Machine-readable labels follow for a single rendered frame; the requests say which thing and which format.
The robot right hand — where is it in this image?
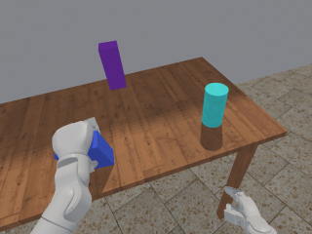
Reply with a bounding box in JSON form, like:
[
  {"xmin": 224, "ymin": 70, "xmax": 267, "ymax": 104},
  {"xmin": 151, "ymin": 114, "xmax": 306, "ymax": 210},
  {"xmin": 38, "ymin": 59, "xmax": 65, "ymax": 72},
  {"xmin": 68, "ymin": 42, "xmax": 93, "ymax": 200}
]
[{"xmin": 223, "ymin": 186, "xmax": 261, "ymax": 232}]

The sponge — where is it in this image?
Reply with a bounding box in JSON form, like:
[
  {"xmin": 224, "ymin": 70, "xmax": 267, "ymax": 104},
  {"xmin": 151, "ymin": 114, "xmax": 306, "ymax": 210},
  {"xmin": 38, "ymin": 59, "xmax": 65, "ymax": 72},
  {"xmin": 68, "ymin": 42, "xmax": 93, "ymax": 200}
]
[{"xmin": 54, "ymin": 130, "xmax": 115, "ymax": 169}]

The table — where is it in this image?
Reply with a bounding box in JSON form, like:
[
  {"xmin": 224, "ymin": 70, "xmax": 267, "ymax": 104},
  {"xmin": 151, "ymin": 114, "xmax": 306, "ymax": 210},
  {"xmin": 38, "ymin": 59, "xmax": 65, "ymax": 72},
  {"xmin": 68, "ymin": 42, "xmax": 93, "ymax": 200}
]
[{"xmin": 0, "ymin": 57, "xmax": 288, "ymax": 232}]

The left robot forearm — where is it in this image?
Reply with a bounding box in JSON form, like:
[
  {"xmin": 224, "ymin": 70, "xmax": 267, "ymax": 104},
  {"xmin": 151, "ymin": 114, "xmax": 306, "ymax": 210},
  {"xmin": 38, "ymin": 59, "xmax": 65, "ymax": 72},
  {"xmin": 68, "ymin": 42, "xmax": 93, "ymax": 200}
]
[{"xmin": 30, "ymin": 153, "xmax": 92, "ymax": 234}]

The robot left hand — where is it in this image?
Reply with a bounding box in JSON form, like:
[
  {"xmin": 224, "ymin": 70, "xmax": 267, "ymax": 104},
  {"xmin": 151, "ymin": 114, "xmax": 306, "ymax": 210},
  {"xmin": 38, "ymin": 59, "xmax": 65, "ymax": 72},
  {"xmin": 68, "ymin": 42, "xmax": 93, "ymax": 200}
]
[{"xmin": 52, "ymin": 117, "xmax": 100, "ymax": 174}]

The right robot forearm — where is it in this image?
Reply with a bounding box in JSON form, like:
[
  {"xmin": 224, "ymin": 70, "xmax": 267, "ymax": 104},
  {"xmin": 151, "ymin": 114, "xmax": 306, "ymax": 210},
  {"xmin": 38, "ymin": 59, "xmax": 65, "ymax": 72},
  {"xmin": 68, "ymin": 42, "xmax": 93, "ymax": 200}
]
[{"xmin": 245, "ymin": 215, "xmax": 277, "ymax": 234}]

